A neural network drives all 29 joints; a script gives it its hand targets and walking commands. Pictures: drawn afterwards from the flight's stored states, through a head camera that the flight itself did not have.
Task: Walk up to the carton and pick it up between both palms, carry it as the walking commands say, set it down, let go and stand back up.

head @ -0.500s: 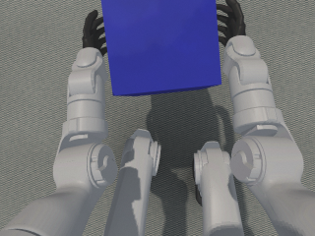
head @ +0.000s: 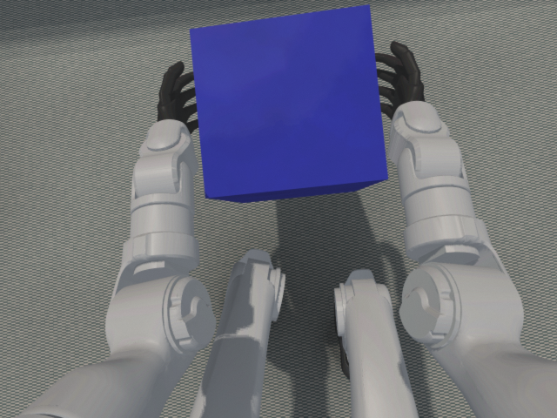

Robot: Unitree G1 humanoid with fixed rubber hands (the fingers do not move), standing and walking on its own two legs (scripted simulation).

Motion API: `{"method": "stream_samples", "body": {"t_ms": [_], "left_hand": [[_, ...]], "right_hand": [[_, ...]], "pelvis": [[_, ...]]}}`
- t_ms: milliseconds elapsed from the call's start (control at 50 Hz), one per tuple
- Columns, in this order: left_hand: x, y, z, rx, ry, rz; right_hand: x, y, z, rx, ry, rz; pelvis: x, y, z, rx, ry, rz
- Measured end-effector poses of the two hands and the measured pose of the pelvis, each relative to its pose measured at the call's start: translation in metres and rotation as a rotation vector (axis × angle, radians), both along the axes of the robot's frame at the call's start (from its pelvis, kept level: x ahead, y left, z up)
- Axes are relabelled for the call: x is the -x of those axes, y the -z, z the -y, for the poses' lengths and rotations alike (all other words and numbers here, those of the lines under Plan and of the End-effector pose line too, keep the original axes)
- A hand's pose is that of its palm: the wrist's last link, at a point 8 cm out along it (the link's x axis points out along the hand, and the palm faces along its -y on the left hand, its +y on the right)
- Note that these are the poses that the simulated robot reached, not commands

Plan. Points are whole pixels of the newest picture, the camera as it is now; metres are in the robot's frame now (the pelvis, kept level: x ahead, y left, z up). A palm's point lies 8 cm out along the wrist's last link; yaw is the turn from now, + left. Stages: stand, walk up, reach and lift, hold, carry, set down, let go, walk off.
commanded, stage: reach and lift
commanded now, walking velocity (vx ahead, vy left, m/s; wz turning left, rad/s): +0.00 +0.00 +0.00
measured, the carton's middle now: (290, 128) +0.50 +0.08 -0.15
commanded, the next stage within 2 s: none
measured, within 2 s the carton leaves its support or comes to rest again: neither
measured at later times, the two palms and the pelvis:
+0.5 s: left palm (153, 117) +0.44 +0.22 +0.00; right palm (431, 95) +0.50 -0.07 +0.00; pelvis +0.02 +0.00 +0.06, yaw +0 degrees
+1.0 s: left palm (118, 106) +0.42 +0.21 +0.07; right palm (475, 79) +0.48 -0.08 +0.08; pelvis +0.04 +0.00 +0.13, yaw +1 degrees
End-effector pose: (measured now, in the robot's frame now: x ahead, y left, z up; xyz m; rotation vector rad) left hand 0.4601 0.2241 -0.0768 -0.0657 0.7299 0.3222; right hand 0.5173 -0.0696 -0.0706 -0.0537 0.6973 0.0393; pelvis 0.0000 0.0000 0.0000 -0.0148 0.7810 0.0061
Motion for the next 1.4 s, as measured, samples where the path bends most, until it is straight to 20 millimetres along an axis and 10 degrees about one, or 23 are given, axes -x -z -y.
{"method": "stream_samples", "body": {"t_ms": [1400], "left_hand": [[0.054, -0.211, 0.016, 0.01, -0.014, 0.012]], "right_hand": [[0.057, -0.208, 0.017, -0.011, 0.014, 0.007]], "pelvis": [[-0.064, -0.18, 0.0, -0.011, -0.019, 0.286]]}}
